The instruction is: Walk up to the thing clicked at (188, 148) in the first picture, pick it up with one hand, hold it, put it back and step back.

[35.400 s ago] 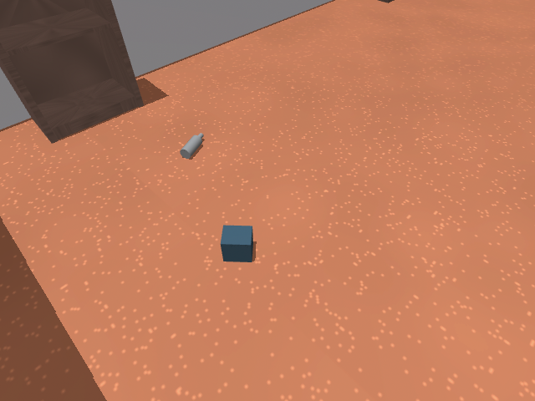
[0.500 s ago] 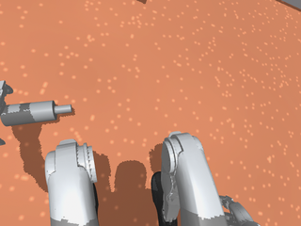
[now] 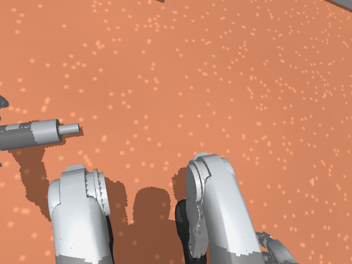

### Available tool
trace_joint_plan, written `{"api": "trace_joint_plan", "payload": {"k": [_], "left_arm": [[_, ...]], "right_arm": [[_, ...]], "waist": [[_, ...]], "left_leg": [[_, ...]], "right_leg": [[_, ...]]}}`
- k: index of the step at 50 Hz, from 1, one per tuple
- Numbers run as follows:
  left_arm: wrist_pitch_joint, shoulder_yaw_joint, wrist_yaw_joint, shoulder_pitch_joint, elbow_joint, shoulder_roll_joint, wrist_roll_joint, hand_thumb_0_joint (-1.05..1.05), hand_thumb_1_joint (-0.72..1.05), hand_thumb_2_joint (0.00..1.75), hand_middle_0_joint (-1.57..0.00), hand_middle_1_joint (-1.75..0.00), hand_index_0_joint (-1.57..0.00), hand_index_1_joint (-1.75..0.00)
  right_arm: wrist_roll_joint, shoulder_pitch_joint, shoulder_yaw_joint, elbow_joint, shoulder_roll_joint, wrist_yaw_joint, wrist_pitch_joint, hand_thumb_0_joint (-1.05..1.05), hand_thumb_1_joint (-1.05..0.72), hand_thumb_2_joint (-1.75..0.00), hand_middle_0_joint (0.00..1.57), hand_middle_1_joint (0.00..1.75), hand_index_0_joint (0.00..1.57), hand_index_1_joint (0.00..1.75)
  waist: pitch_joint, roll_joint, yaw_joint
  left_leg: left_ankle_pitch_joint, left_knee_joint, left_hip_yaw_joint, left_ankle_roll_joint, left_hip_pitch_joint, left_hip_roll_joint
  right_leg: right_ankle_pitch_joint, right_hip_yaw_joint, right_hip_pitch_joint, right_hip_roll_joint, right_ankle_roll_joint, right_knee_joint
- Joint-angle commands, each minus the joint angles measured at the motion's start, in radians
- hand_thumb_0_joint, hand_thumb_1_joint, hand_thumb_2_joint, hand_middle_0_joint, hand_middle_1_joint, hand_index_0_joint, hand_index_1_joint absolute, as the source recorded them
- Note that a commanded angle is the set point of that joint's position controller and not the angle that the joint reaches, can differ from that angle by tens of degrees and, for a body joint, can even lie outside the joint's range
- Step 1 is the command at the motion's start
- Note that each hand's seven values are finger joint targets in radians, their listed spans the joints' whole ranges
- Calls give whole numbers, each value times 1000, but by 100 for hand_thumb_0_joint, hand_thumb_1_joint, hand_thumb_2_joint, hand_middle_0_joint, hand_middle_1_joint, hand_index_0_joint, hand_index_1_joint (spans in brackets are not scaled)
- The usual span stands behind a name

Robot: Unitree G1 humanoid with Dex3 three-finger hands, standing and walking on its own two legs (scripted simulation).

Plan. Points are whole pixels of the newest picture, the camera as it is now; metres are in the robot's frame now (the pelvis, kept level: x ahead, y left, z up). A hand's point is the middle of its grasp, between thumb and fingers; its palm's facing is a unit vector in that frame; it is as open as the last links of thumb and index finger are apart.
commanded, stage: rise first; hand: left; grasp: from above
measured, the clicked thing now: (41, 132) +0.43 +0.32 -0.28
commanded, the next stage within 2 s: approach in 0.76 s
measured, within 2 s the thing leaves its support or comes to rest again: neither
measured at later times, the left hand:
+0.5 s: hand out of the picture +0.39 +0.38 -0.14, palm faces -0.42 -0.11 -0.90, open 14.3 cm
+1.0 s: hand out of the picture +0.39 +0.37 -0.15, palm faces -0.43 -0.09 -0.90, open 14.3 cm
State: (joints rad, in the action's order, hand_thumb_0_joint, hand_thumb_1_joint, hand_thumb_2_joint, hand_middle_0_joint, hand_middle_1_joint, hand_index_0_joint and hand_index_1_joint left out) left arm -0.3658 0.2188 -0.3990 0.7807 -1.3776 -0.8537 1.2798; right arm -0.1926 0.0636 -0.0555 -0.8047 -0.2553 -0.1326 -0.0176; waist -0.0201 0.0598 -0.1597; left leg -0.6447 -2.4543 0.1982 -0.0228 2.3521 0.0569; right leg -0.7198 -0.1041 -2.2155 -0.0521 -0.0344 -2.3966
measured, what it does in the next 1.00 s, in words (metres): stands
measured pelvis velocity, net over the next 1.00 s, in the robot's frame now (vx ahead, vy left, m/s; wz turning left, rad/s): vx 0.00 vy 0.00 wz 0.01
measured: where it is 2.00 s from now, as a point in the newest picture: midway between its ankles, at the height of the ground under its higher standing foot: (149, 253)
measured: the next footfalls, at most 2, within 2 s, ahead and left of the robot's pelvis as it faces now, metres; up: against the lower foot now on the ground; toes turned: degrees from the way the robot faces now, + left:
none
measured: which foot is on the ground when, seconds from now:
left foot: down 0.00-1.00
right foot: down 0.00-1.00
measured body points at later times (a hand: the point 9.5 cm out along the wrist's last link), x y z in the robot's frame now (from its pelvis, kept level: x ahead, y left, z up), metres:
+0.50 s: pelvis +0.00 +0.00 +0.01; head +0.21 +0.09 +0.39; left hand +0.41 +0.38 -0.09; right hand +0.11 -0.27 -0.10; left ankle +0.08 +0.14 -0.28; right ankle +0.09 -0.12 -0.28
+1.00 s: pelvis +0.00 +0.00 +0.00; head +0.21 +0.09 +0.38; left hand +0.41 +0.37 -0.10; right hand +0.09 -0.27 -0.11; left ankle +0.08 +0.14 -0.28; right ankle +0.09 -0.12 -0.28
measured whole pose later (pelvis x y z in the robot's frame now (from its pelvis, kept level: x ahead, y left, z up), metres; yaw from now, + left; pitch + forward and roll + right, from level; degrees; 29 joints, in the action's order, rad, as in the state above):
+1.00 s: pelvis +0.00 +0.00 +0.00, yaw +1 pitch +29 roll -8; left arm -0.37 0.17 -0.40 0.83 -1.41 -0.86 1.30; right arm -0.19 0.07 -0.07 -0.81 -0.26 -0.13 -0.02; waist -0.03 0.06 -0.17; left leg -0.62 -2.45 0.19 -0.02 2.35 0.05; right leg -0.71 -0.10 -2.22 -0.05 -0.03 -2.40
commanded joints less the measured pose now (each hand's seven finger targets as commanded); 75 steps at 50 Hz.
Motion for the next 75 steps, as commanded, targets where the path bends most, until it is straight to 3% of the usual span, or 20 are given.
{"api": "trace_joint_plan", "payload": {"k": [1,5,11,13,18,19,24,33,40,43,44,48,53,58,62,64,67,70,72,75], "left_arm": [[-11,27,-27,234,151,-284,-19,0,-57,103,-8,-101,-6,-102],[-11,48,-30,230,157,-320,-23,0,-58,104,-8,-100,-6,-102],[-9,32,-29,236,177,-296,-19,0,-59,104,-8,-99,-6,-101],[-8,21,-25,263,177,-289,-16,0,-59,104,-7,-100,-6,-102],[-1,36,-25,259,185,-300,-17,0,-59,104,-8,-99,-6,-101],[1,4,-18,251,152,-267,-15,0,-59,104,-7,-101,-6,-102],[9,16,-6,253,169,-293,-19,0,-59,105,-9,-98,-7,-100],[-10,1,-2,272,140,-283,-17,0,-59,104,-8,-101,-6,-102],[-29,7,-25,292,113,-298,0,0,-58,104,-7,-101,-6,-102],[-31,39,-39,301,145,-337,4,0,-61,111,-8,-96,-3,-101],[-21,29,-37,278,114,-334,17,0,-59,105,-7,-100,-5,-102],[-12,-31,-38,333,100,-260,3,0,-59,105,-7,-101,-5,-103],[5,-105,-54,415,94,-184,5,0,-57,103,-7,-103,-6,-103],[56,-99,-90,398,57,-170,18,0,-59,105,-8,-101,-6,-103],[109,-22,-123,365,32,-246,27,0,-58,104,-8,-100,-7,-102],[131,-25,-127,356,26,-240,27,0,-58,106,-9,-100,-7,-102],[152,0,-123,348,42,-279,3,0,-56,103,-10,-98,-8,-99],[160,-16,-93,321,37,-284,-10,0,-57,104,-9,-99,-7,-101],[153,-12,-67,326,61,-285,-41,0,-56,105,-10,-99,-9,-101],[130,-68,-13,351,76,-225,-59,0,-59,106,-8,-101,-6,-103]], "right_arm": [[0,157,72,25,-251,14,-3,0,-91,-90,20,30,20,30],[10,148,76,35,-255,14,-4,0,-91,-90,20,30,20,30],[12,154,80,24,-248,16,-1,0,-91,-90,20,30,20,30],[14,157,81,26,-250,15,0,0,-91,-90,20,30,20,30],[15,160,82,26,-251,16,0,0,-90,-90,20,30,20,30],[16,156,82,25,-245,15,0,0,-91,-90,20,30,20,30],[26,155,79,32,-250,17,-2,0,-91,-90,20,30,20,30],[24,153,70,34,-246,17,-4,0,-91,-90,20,30,20,30],[15,148,59,28,-251,18,-6,0,-90,-90,20,30,20,30],[2,156,57,26,-259,18,-9,0,-91,-90,20,30,20,30],[6,162,56,20,-255,18,-8,0,-90,-90,20,30,20,30],[4,164,59,17,-252,17,-15,0,-90,-90,20,30,20,30],[5,192,59,6,-252,16,-29,0,-90,-90,20,30,20,30],[8,199,50,17,-259,15,-45,0,-90,-90,20,30,20,30],[9,193,37,36,-262,7,-50,0,-90,-90,20,30,20,30],[9,182,31,46,-256,6,-48,0,-90,-90,20,30,20,30],[15,175,29,56,-263,8,-52,0,-90,-90,20,30,20,30],[20,173,27,60,-257,9,-57,0,-90,-90,20,30,20,30],[25,184,35,60,-258,11,-60,0,-90,-90,20,30,20,30],[24,200,43,50,-254,13,-61,0,-90,-90,20,30,20,30]], "waist": [[-630,-317,21],[-624,-331,39],[-658,-339,42],[-647,-319,21],[-658,-336,36],[-640,-342,26],[-629,-330,38],[-605,-312,19],[-620,-308,15],[-655,-342,24],[-652,-347,28],[-607,-333,-15],[-634,-325,-58],[-637,-364,-46],[-665,-368,-14],[-664,-360,-14],[-664,-331,-6],[-636,-308,-9],[-648,-292,-9],[-624,-306,-43]], "left_leg": [[113,237,-124,41,-547,-23],[96,245,-127,39,-552,-22],[122,252,-128,38,-586,-24],[115,247,-124,40,-565,-22],[125,259,-128,39,-587,-25],[113,260,-128,37,-582,-23],[97,271,-130,39,-573,-26],[81,260,-128,40,-550,-26],[84,247,-127,38,-545,-28],[117,242,-131,38,-578,-29],[123,241,-134,38,-581,-30],[84,238,-128,39,-545,-27],[83,230,-120,38,-553,-22],[102,250,-126,32,-575,-22],[134,250,-140,39,-559,-24],[127,247,-146,45,-535,-23],[98,244,-152,53,-503,-25],[77,238,-153,59,-467,-25],[71,244,-149,58,-467,-26],[60,247,-135,51,-492,-24]], "right_leg": [[193,-73,230,-24,64,265],[173,-68,217,-20,68,271],[191,-67,223,-21,68,274],[193,-69,217,-23,67,277],[195,-68,225,-18,66,273],[188,-70,212,-20,68,273],[174,-65,217,-16,68,283],[157,-66,206,-20,68,283],[158,-71,199,-24,68,278],[187,-71,223,-19,63,271],[192,-66,222,-20,65,267],[169,-69,193,-21,65,277],[181,-73,189,-26,63,284],[203,-80,203,-26,65,281],[239,-74,243,-23,65,269],[240,-65,260,-28,64,279],[211,-56,268,-26,61,286],[190,-43,289,-30,60,295],[175,-42,298,-27,59,301],[170,-57,264,-27,64,297]]}}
